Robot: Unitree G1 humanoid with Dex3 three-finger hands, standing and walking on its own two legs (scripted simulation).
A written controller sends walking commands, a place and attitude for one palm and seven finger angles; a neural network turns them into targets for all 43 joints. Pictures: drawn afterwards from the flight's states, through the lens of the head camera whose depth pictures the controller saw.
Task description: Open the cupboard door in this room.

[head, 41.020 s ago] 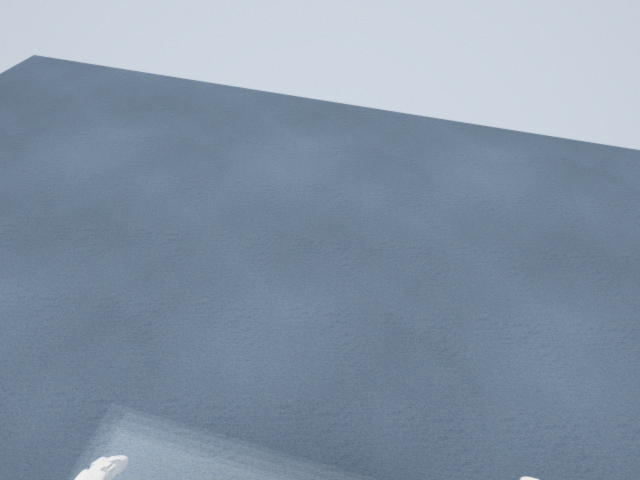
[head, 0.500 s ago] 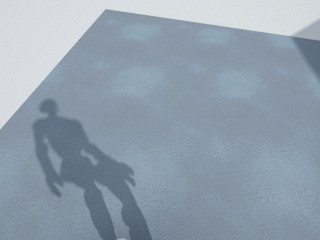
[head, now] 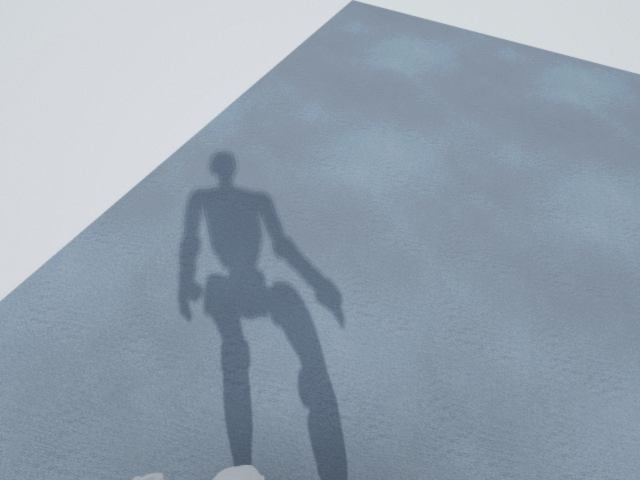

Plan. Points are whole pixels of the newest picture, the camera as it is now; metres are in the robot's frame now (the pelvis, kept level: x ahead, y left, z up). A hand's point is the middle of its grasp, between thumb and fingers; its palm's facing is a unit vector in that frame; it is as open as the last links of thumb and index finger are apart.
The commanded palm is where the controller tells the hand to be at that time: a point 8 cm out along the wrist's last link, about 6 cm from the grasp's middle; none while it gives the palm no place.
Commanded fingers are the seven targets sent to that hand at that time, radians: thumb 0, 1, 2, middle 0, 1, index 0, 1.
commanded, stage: turn to face it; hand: left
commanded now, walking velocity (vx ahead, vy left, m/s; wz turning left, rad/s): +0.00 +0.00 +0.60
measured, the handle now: out of the picture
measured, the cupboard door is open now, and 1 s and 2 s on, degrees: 44 44 44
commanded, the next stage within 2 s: none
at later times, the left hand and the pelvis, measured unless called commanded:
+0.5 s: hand out of the picture +0.03 +0.17 -0.16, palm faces +0.32 -0.91 -0.25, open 7.4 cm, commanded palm none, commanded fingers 0.00 0.90 0.90 -0.20 -0.30 -0.20 -0.30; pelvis +0.02 -0.05 +0.00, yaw +19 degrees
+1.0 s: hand out of the picture -0.01 +0.15 -0.16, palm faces +0.58 -0.76 -0.29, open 7.4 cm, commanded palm none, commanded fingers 0.00 0.90 0.90 -0.20 -0.30 -0.20 -0.30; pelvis +0.03 -0.08 -0.01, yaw +36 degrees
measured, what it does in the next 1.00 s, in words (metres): steps on the spot, turning left: left foot, then right foot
